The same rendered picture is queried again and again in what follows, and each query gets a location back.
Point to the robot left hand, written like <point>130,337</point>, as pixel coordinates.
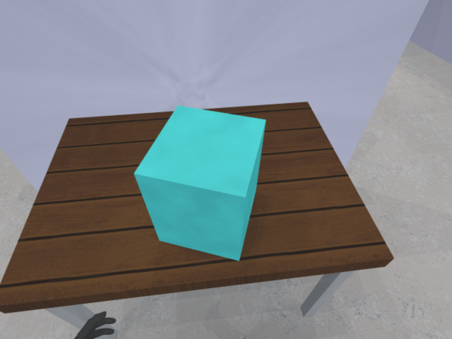
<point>89,330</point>

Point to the table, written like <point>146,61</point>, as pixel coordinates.
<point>89,236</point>

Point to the carton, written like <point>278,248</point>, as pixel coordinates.
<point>198,179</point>

